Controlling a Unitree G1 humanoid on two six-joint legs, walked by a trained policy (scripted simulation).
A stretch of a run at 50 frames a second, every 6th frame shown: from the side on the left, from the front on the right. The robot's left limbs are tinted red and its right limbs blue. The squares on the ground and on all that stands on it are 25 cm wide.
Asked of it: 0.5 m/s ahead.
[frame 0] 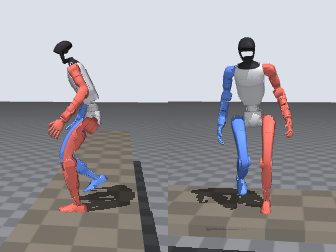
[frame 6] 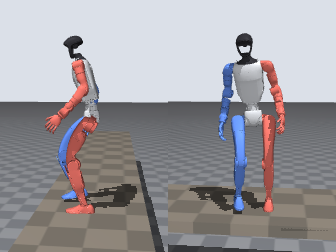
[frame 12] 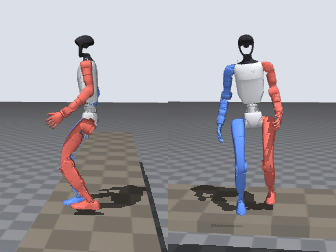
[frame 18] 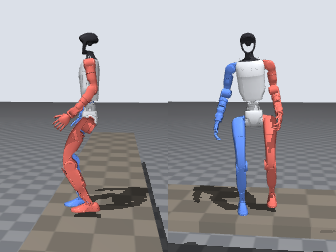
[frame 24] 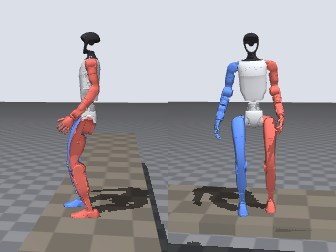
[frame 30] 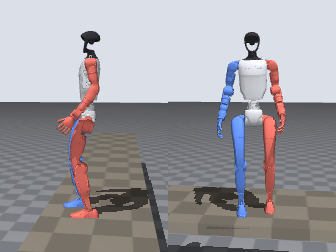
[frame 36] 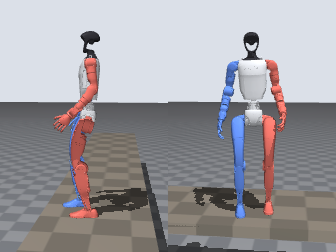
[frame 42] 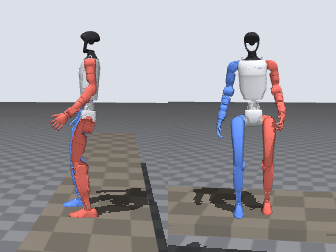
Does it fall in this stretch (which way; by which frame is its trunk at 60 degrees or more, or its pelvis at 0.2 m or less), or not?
no
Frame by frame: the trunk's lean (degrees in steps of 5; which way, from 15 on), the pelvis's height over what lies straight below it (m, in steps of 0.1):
0: 30 forward, 0.7
6: 20 forward, 0.7
12: 5, 0.7
18: 5, 0.8
24: 5, 0.8
30: 5, 0.8
36: 5, 0.8
42: 0, 0.8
